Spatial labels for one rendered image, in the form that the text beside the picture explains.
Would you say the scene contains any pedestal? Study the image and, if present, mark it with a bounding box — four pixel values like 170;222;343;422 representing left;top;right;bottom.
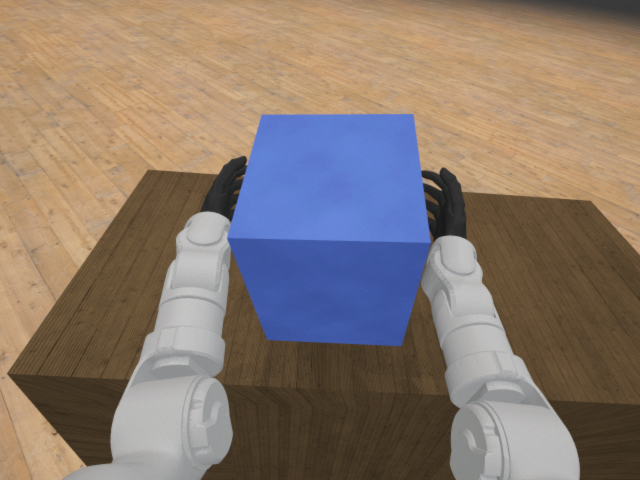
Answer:
7;170;640;480

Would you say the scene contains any left robot forearm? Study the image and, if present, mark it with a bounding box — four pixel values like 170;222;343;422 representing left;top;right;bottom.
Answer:
111;212;231;457

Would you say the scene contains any carton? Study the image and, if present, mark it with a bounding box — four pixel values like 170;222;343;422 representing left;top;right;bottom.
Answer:
227;114;431;346

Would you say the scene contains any right robot hand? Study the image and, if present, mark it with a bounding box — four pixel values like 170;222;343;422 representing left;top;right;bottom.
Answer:
421;167;467;243

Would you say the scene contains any left robot hand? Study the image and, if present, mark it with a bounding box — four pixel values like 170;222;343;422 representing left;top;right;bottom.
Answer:
200;156;247;221

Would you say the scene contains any left robot upper arm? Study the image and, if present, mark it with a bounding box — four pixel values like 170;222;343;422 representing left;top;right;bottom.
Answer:
62;374;233;480

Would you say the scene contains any right robot upper arm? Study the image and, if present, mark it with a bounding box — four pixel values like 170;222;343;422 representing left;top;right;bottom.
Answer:
450;400;579;480

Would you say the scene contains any right robot forearm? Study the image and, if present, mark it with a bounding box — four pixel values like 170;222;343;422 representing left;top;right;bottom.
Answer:
421;236;580;479

